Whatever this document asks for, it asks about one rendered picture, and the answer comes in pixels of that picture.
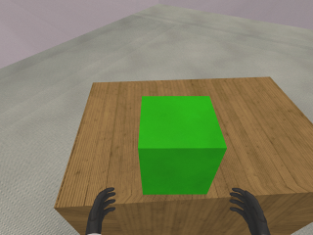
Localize pedestal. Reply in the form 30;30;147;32
54;76;313;235

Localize left robot hand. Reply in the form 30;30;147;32
85;187;116;235

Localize right robot hand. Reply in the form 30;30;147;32
229;187;271;235

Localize carton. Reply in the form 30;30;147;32
138;96;227;195

